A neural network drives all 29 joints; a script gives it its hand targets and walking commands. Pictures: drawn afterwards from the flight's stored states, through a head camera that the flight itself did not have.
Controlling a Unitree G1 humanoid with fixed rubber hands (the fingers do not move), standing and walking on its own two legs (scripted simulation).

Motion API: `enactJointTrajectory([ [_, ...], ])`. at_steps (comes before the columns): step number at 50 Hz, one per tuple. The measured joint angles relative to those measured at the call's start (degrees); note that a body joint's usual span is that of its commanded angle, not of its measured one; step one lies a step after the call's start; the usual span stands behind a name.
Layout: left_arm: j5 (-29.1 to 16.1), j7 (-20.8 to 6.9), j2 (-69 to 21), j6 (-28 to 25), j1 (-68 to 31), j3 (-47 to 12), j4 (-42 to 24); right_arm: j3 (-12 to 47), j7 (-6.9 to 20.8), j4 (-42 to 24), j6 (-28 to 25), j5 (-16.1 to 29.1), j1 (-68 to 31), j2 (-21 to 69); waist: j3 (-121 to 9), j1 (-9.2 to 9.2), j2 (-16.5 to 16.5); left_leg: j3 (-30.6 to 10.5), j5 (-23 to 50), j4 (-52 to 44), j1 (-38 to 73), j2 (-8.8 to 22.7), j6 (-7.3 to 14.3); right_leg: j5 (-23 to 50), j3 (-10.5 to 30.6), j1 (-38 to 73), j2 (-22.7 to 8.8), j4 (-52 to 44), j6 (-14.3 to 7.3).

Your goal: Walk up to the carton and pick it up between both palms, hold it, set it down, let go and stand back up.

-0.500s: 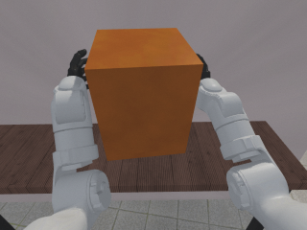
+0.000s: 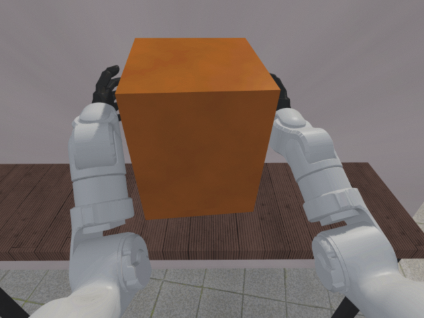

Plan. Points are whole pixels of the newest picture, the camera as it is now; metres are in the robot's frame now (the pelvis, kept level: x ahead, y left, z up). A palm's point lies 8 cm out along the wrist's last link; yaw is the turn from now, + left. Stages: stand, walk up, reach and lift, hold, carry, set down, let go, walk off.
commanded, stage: hold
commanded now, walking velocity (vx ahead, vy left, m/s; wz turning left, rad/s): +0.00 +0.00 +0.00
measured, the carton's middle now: (196, 127) +0.38 +0.01 +0.24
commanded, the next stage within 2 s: none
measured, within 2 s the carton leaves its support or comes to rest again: neither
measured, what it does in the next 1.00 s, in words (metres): stands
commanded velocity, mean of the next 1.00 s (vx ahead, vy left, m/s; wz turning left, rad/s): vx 0.00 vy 0.00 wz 0.00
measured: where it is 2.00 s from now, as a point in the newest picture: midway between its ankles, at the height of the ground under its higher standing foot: outside the picture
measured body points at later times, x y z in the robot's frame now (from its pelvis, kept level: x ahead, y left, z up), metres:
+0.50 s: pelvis +0.00 +0.00 +0.00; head -0.07 +0.02 +0.44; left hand +0.38 +0.16 +0.29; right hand +0.38 -0.14 +0.26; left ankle +0.01 +0.12 -0.75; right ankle +0.03 -0.09 -0.75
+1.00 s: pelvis +0.00 +0.00 +0.00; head -0.07 +0.02 +0.44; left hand +0.38 +0.16 +0.29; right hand +0.38 -0.14 +0.26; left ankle +0.01 +0.12 -0.75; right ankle +0.03 -0.09 -0.75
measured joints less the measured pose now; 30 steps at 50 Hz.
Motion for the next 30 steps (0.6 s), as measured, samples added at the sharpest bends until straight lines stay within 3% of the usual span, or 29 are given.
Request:
enactJointTrajectory([
  [30, 0.68, 0.37, -0.92, 0.61, 0.54, 0.18, -1.03, 0.16, 0.68, 0.09, 0.27, -0.04, 0.18, -0.34, -0.04, 0.09, 0.38, 0.5, -0.21, -0.24, 0.96, -0.16, 0.32, -0.15, 1.07, 0.77, 0.06, -0.07, 0.31],
])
